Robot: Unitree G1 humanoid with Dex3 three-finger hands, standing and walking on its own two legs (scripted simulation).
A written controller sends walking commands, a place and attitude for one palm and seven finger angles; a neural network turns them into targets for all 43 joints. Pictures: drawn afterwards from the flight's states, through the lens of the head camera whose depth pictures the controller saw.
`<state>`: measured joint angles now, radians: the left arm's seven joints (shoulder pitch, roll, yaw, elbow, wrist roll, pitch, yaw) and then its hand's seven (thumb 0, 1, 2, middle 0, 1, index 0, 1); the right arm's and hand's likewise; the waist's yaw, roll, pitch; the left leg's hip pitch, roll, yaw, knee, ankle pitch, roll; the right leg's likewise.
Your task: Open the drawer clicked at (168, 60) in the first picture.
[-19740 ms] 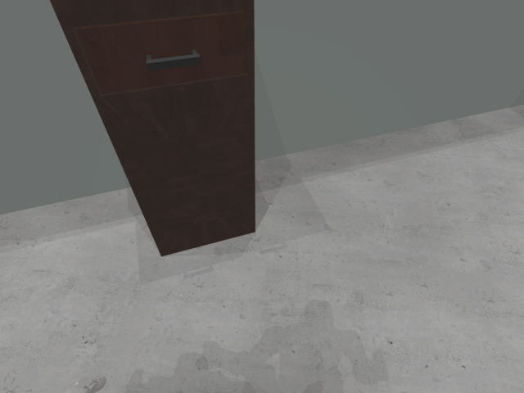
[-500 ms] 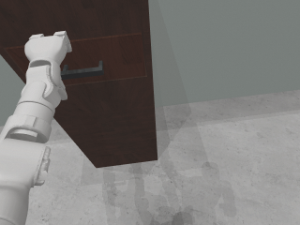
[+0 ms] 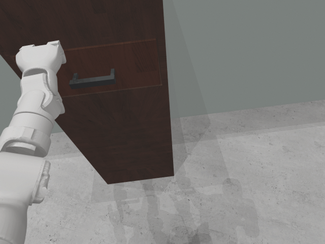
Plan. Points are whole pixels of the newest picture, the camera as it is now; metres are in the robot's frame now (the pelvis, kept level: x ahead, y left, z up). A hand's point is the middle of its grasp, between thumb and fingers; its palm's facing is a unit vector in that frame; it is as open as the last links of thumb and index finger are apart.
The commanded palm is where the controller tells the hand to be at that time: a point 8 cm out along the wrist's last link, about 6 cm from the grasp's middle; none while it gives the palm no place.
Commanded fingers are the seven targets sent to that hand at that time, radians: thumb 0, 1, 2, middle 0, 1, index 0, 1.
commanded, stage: re-aim the fingers above the handle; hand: left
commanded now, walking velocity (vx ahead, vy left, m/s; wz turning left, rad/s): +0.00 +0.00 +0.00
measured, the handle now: (93, 78) +0.54 +0.21 +0.11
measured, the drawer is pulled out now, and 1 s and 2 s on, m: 0.00 0.00 0.00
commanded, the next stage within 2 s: lower the fingers behind the handle in 0.76 s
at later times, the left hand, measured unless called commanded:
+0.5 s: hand (76, 69) +0.49 +0.22 +0.18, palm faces +0.06 +0.02 -1.00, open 13.7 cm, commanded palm +0.45 +0.24 +0.22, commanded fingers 0.00 -0.50 0.30 -0.30 -1.20 -0.30 -1.20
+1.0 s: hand (60, 73) +0.48 +0.26 +0.18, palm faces +0.06 +0.07 -1.00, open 13.8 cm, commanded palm +0.45 +0.24 +0.21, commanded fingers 0.00 -0.50 0.30 -0.30 -1.20 -0.30 -1.20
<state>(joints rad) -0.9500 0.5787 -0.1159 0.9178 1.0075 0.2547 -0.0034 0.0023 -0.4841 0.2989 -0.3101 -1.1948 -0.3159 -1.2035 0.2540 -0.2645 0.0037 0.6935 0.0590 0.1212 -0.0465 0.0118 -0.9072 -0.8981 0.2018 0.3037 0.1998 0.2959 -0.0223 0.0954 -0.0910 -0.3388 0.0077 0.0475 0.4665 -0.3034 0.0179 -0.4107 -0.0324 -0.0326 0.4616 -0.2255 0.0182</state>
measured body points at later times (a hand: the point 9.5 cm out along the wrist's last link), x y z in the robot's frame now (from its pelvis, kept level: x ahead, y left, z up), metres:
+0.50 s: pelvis -0.01 +0.01 +0.00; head +0.04 -0.03 +0.45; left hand +0.48 +0.22 +0.23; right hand +0.07 -0.24 -0.15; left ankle -0.05 +0.11 -0.74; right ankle -0.01 -0.13 -0.74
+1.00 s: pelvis -0.01 +0.00 +0.00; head +0.04 -0.02 +0.44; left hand +0.47 +0.25 +0.23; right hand +0.07 -0.27 -0.14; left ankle -0.05 +0.11 -0.74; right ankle -0.01 -0.13 -0.74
